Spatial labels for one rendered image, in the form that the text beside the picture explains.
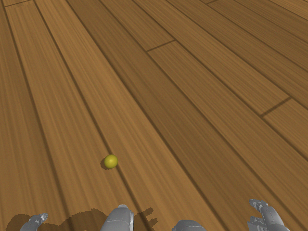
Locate right robot hand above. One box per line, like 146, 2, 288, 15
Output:
247, 199, 284, 231

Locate ball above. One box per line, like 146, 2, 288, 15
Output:
104, 154, 118, 168

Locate left robot hand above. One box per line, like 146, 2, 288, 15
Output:
20, 213, 48, 231

